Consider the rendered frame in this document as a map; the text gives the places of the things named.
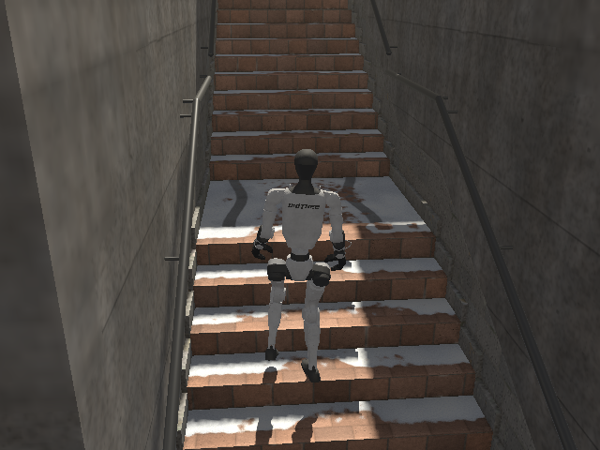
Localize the stairs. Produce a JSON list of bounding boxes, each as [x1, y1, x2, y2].
[[209, 0, 390, 181], [183, 237, 493, 450]]

